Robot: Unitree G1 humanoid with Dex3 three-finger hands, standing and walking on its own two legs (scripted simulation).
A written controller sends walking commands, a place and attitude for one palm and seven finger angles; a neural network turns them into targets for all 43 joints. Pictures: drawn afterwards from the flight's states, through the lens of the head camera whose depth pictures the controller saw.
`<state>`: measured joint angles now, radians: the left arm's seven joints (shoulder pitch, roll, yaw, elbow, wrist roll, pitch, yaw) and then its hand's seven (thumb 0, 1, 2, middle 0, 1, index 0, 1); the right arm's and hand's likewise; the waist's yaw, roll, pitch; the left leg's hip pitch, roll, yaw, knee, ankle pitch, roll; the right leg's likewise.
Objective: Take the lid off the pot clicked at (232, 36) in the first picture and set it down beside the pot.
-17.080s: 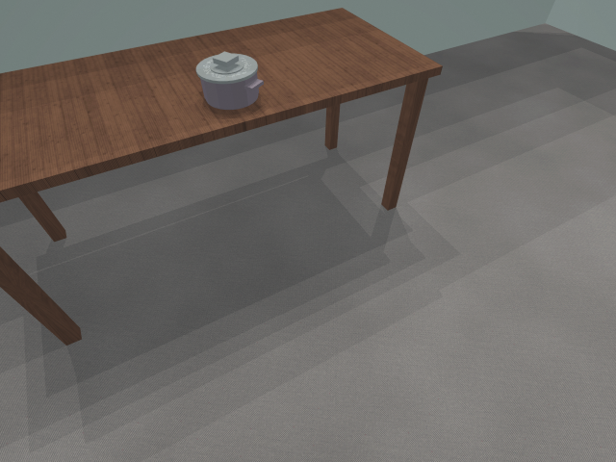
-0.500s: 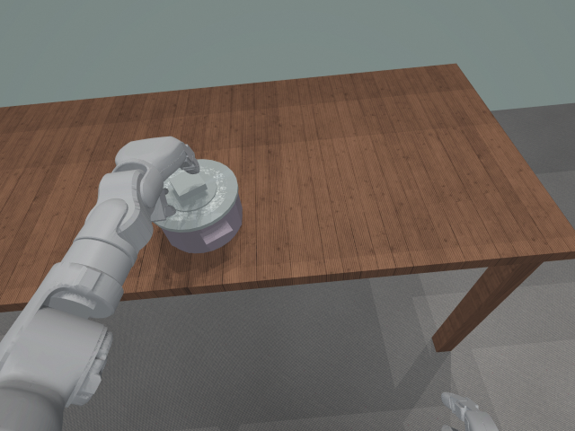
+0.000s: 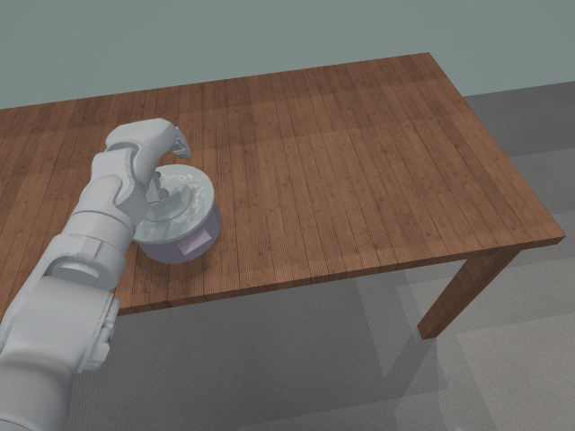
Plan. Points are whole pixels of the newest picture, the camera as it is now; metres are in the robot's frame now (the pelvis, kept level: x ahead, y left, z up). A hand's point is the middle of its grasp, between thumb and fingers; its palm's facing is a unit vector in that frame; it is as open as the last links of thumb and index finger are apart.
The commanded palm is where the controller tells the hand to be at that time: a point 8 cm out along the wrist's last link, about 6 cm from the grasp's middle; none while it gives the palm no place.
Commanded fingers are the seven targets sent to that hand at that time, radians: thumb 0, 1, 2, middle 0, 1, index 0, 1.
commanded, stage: move the open hand above the knob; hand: left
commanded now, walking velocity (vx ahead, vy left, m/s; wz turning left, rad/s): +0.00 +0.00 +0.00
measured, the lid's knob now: (160, 192) +0.49 +0.21 +0.02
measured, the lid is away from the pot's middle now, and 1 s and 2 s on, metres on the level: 0.00 0.00 0.00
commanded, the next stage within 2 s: lower the open fingers around the knob in 0.50 s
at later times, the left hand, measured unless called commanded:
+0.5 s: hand (147, 174) +0.47 +0.20 +0.09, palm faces -0.34 -0.08 -0.94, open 10.2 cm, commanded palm +0.47 +0.20 +0.16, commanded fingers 0.00 -0.29 1.37 -0.81 -0.08 -0.81 -0.08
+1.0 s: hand (146, 188) +0.46 +0.21 +0.07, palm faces -0.38 -0.09 -0.92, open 10.2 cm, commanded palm +0.47 +0.21 +0.13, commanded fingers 0.00 -0.29 1.37 -0.81 -0.08 -0.81 -0.08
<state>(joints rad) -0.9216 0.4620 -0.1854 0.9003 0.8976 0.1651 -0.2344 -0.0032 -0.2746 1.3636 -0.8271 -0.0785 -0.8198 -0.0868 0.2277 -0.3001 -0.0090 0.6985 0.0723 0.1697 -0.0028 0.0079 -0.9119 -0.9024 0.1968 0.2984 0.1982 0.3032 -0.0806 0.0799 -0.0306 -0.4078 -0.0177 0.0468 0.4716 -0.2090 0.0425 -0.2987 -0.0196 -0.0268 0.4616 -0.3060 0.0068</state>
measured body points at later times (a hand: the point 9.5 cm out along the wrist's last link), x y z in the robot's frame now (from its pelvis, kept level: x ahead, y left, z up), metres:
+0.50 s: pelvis +0.00 +0.01 +0.00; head +0.06 -0.02 +0.44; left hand +0.48 +0.20 +0.15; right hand +0.08 -0.26 -0.14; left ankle +0.01 +0.10 -0.74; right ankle -0.05 -0.12 -0.74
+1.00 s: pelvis +0.00 +0.01 +0.00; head +0.06 -0.01 +0.44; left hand +0.48 +0.21 +0.12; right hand +0.06 -0.27 -0.14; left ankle +0.01 +0.10 -0.74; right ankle -0.05 -0.12 -0.74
